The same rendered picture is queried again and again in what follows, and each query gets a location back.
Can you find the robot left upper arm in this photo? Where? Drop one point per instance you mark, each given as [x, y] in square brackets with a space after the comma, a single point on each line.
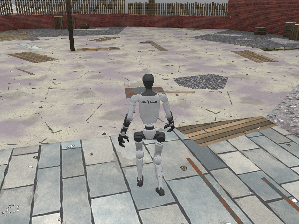
[131, 107]

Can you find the left robot forearm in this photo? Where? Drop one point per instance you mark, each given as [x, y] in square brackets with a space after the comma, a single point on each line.
[125, 126]

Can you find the right robot forearm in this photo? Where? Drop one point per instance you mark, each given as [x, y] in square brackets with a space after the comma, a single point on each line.
[170, 120]

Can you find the robot right upper arm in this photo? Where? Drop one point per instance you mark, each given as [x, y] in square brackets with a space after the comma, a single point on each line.
[166, 105]

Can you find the robot right shin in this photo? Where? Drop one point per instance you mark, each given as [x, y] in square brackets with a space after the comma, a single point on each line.
[159, 173]

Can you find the robot right hand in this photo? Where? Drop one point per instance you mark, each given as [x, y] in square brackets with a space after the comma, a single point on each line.
[172, 127]

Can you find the robot left hand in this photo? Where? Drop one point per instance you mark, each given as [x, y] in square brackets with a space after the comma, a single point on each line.
[121, 141]

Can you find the left robot thigh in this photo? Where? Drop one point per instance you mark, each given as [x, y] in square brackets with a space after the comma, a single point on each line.
[138, 137]

